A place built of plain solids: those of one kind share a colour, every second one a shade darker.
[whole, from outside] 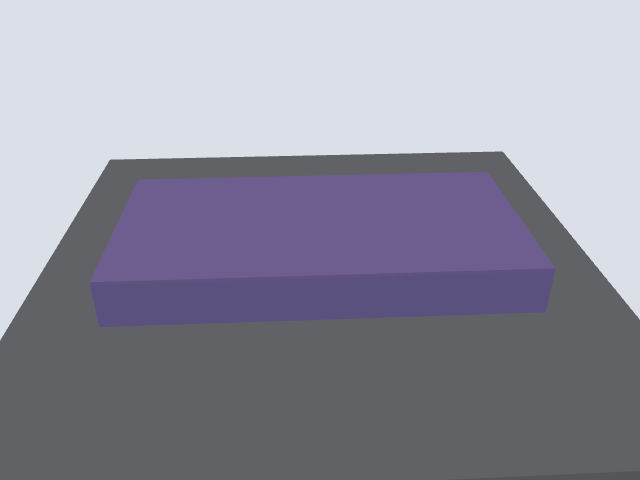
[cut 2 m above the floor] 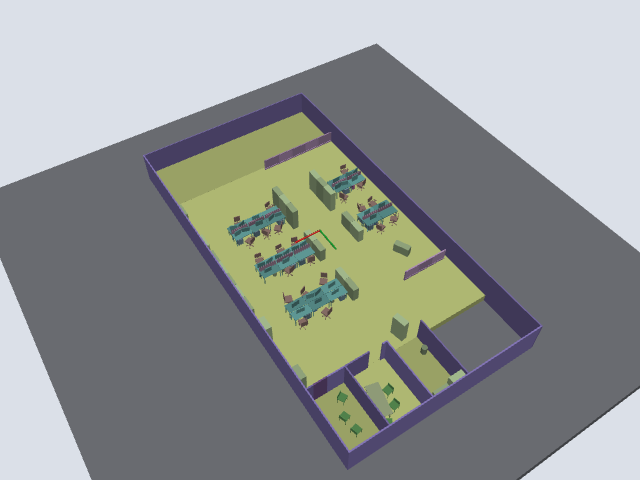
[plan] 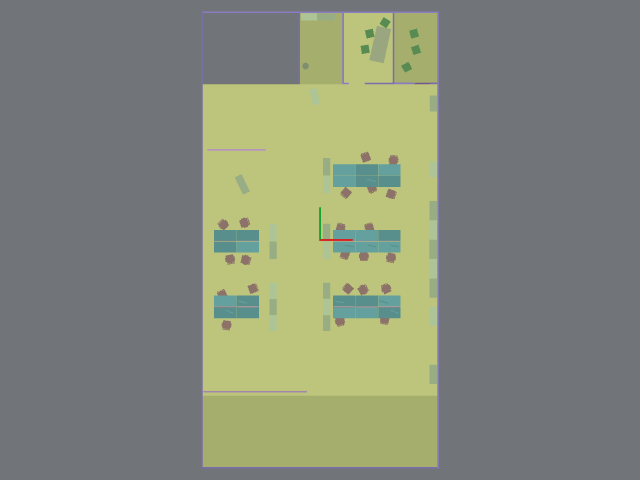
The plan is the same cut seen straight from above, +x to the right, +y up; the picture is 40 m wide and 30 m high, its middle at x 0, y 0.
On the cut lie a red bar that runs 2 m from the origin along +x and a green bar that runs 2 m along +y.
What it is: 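One storey of an office; an open floor with rows of desks, a band of small rooms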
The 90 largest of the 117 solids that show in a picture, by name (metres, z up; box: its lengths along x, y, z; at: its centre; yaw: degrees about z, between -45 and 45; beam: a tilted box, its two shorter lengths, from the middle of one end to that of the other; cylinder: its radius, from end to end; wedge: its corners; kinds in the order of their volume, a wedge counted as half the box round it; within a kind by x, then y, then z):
{
 "floor_1": {"box": [14.65, 4.45, 0.64], "at": [0.0, -11.96, 0.27]},
 "floor_2": {"box": [14.65, 19.48, 0.64], "at": [0.0, 0.0, 0.27]},
 "floor_3": {"box": [2.65, 4.45, 0.64], "at": [0.07, 11.96, 0.27]},
 "floor_4": {"box": [3.05, 4.45, 0.64], "at": [3.02, 11.96, 0.27]},
 "floor_5": {"box": [2.68, 4.45, 0.64], "at": [5.98, 11.96, 0.27]},
 "roof_1": {"box": [14.85, 28.57, 0.2], "at": [0.0, 0.0, 3.29]},
 "wall_1": {"box": [0.1, 28.57, 3.24], "at": [-7.38, 0.0, 1.57]},
 "wall_2": {"box": [0.1, 4.45, 2.6], "at": [-1.3, 11.96, 1.89]},
 "wall_3": {"box": [14.65, 0.1, 3.24], "at": [0.0, -14.24, 1.57]},
 "wall_4": {"box": [14.65, 0.1, 3.24], "at": [0.0, 14.24, 1.57]},
 "wall_5": {"box": [0.1, 4.45, 2.6], "at": [1.45, 11.96, 1.89]},
 "wall_6": {"box": [0.3, 0.1, 2.6], "at": [1.64, 9.79, 1.89]},
 "wall_7": {"box": [1.76, 0.1, 2.6], "at": [3.67, 9.79, 1.89]},
 "wall_8": {"box": [0.1, 4.45, 2.6], "at": [4.59, 11.96, 1.89]},
 "wall_9": {"box": [1.25, 0.1, 2.6], "at": [5.27, 9.79, 1.89]},
 "wall_10": {"box": [0.45, 0.1, 2.6], "at": [7.1, 9.79, 1.89]},
 "wall_11": {"box": [0.1, 28.57, 3.24], "at": [7.38, 0.0, 1.57]},
 "cabinet_1": {"box": [0.48, 1.2, 0.75], "at": [-4.86, 3.48, 0.96], "yaw": 25.7},
 "cabinet_2": {"box": [0.46, 1.0, 1.84], "at": [-2.93, -5.2, 1.51]},
 "cabinet_3": {"box": [0.46, 1.0, 1.84], "at": [-2.93, -4.19, 1.51]},
 "cabinet_4": {"box": [0.46, 1.0, 1.84], "at": [-2.93, -3.18, 1.51]},
 "cabinet_5": {"box": [0.45, 1.1, 1.18], "at": [-2.93, -0.64, 1.18]},
 "cabinet_6": {"box": [0.45, 1.1, 1.18], "at": [-2.93, 0.47, 1.18]},
 "cabinet_7": {"box": [1.0, 0.46, 1.84], "at": [-0.69, 13.95, 1.51]},
 "cabinet_8": {"box": [0.46, 1.0, 1.84], "at": [-0.33, 8.95, 1.51], "yaw": 10.9},
 "cabinet_9": {"box": [1.1, 0.45, 1.18], "at": [0.37, 13.95, 1.18]},
 "cabinet_10": {"box": [0.46, 1.0, 1.84], "at": [0.41, -5.2, 1.51]},
 "cabinet_11": {"box": [0.46, 1.0, 1.84], "at": [0.41, -4.19, 1.51]},
 "cabinet_12": {"box": [0.46, 1.0, 1.84], "at": [0.41, -3.18, 1.51]},
 "cabinet_13": {"box": [0.45, 1.1, 1.18], "at": [0.41, -0.64, 1.18]},
 "cabinet_14": {"box": [0.45, 1.1, 1.18], "at": [0.41, 0.47, 1.18]},
 "cabinet_15": {"box": [0.45, 1.1, 1.18], "at": [0.41, 3.47, 1.18]},
 "cabinet_16": {"box": [0.45, 1.1, 1.18], "at": [0.41, 4.58, 1.18]},
 "cabinet_17": {"box": [0.48, 1.2, 0.75], "at": [7.08, -8.4, 0.96]},
 "cabinet_18": {"box": [0.48, 1.2, 0.75], "at": [7.08, -4.77, 0.96]},
 "cabinet_19": {"box": [0.48, 1.2, 0.75], "at": [7.08, -3.0, 0.96]},
 "cabinet_20": {"box": [0.48, 1.2, 0.75], "at": [7.08, -1.79, 0.96]},
 "cabinet_21": {"box": [0.48, 1.2, 0.75], "at": [7.08, -0.58, 0.96]},
 "cabinet_22": {"box": [0.48, 1.2, 0.75], "at": [7.08, 0.63, 0.96]},
 "cabinet_23": {"box": [0.48, 1.2, 0.75], "at": [7.08, 1.84, 0.96]},
 "cabinet_24": {"box": [0.46, 1.0, 1.84], "at": [7.09, 4.42, 1.51]},
 "cabinet_25": {"box": [0.46, 1.0, 1.84], "at": [7.09, 8.54, 1.51]},
 "desk_1": {"box": [1.4, 0.7, 0.032], "at": [-5.93, -4.54, 1.32]},
 "desk_2": {"box": [1.4, 0.7, 0.032], "at": [-5.93, -3.82, 1.32]},
 "desk_3": {"box": [1.4, 0.7, 0.032], "at": [-5.93, -0.44, 1.32]},
 "desk_4": {"box": [1.4, 0.7, 0.032], "at": [-5.93, 0.28, 1.32]},
 "desk_5": {"box": [1.4, 0.7, 0.032], "at": [-4.52, -4.54, 1.32]},
 "desk_6": {"box": [1.4, 0.7, 0.032], "at": [-4.52, -3.82, 1.32]},
 "desk_7": {"box": [1.4, 0.7, 0.032], "at": [-4.52, -0.44, 1.32]},
 "desk_8": {"box": [1.4, 0.7, 0.032], "at": [-4.52, 0.28, 1.32]},
 "desk_9": {"box": [1.4, 0.7, 0.032], "at": [1.51, -4.54, 1.32]},
 "desk_10": {"box": [1.4, 0.7, 0.032], "at": [1.51, -3.82, 1.32]},
 "desk_11": {"box": [1.4, 0.7, 0.032], "at": [1.51, -0.44, 1.32]},
 "desk_12": {"box": [1.4, 0.7, 0.032], "at": [1.51, 0.28, 1.32]},
 "desk_13": {"box": [1.4, 0.7, 0.032], "at": [1.51, 3.67, 1.32]},
 "desk_14": {"box": [1.4, 0.7, 0.032], "at": [1.51, 4.39, 1.32]},
 "desk_15": {"box": [1.4, 0.7, 0.032], "at": [2.92, -4.54, 1.32]},
 "desk_16": {"box": [1.4, 0.7, 0.032], "at": [2.92, -3.82, 1.32]},
 "desk_17": {"box": [1.4, 0.7, 0.032], "at": [2.92, -0.44, 1.32]},
 "desk_18": {"box": [1.4, 0.7, 0.032], "at": [2.92, 0.28, 1.32]},
 "desk_19": {"box": [1.4, 0.7, 0.032], "at": [2.92, 3.67, 1.32]},
 "desk_20": {"box": [1.4, 0.7, 0.032], "at": [2.92, 4.39, 1.32]},
 "desk_21": {"box": [1.4, 0.7, 0.032], "at": [4.34, -4.54, 1.32]},
 "desk_22": {"box": [1.4, 0.7, 0.032], "at": [4.34, -3.82, 1.32]},
 "desk_23": {"box": [1.4, 0.7, 0.032], "at": [4.34, -0.44, 1.32]},
 "desk_24": {"box": [1.4, 0.7, 0.032], "at": [4.34, 0.28, 1.32]},
 "desk_25": {"box": [1.4, 0.7, 0.032], "at": [4.34, 3.67, 1.32]},
 "desk_26": {"box": [1.4, 0.7, 0.032], "at": [4.34, 4.39, 1.32]},
 "guard_1": {"box": [1.23, 0.03, 0.82], "at": [-6.63, -9.48, 1.12]},
 "guard_2": {"box": [1.14, 0.03, 0.82], "at": [-6.42, 5.63, 1.12]},
 "guard_3": {"box": [1.23, 0.03, 0.82], "at": [-5.34, -9.48, 1.12]},
 "guard_4": {"box": [3.66, 0.1, 0.12], "at": [-5.22, 5.63, 0.65]},
 "guard_5": {"box": [1.14, 0.03, 0.82], "at": [-5.22, 5.63, 1.12]},
 "guard_6": {"box": [6.5, 0.1, 0.12], "at": [-4.05, -9.48, 0.65]},
 "guard_7": {"box": [1.23, 0.03, 0.82], "at": [-4.05, -9.48, 1.12]},
 "guard_8": {"box": [6.5, 0.1, 0.05], "at": [-4.05, -9.48, 1.55]},
 "guard_9": {"box": [1.14, 0.03, 0.82], "at": [-4.02, 5.63, 1.12]},
 "guard_10": {"box": [1.23, 0.03, 0.82], "at": [-2.77, -9.48, 1.12]},
 "guard_11": {"box": [1.23, 0.03, 0.82], "at": [-1.48, -9.48, 1.12]},
 "door_1": {"box": [0.98, 0.1, 2.05], "at": [6.39, 9.79, 1.61]},
 "officechair_1": {"box": [0.54, 0.51, 0.08], "at": [-6.1, -3.45, 1.08], "yaw": 24.4},
 "officechair_2": {"box": [0.51, 0.54, 0.08], "at": [-4.21, -3.04, 1.09], "yaw": 20.3},
 "officechair_3": {"box": [0.54, 0.51, 0.08], "at": [1.28, 0.72, 1.05], "yaw": -16.1},
 "officechair_4": {"box": [0.54, 0.51, 0.08], "at": [1.57, -0.89, 1.08], "yaw": -17.9},
 "officechair_5": {"box": [0.54, 0.51, 0.08], "at": [1.64, 2.96, 1.13], "yaw": -39.5},
 "officechair_6": {"box": [0.51, 0.54, 0.08], "at": [1.76, -3.05, 1.08], "yaw": -42.6},
 "officechair_7": {"box": [0.54, 0.51, 0.08], "at": [3.09, 0.73, 1.06], "yaw": 15.6},
 "officechair_8": {"box": [0.54, 0.51, 0.08], "at": [4.05, -4.95, 1.05], "yaw": -11.0},
 "bin_1": {"cylinder": 0.21, "from": [-0.9, 10.87, 0.59], "to": [-0.9, 10.87, 1.19]},
 "meetingtable_1": {"box": [0.92, 2.2, 0.032], "at": [3.77, 12.21, 1.32], "yaw": -12.5}
}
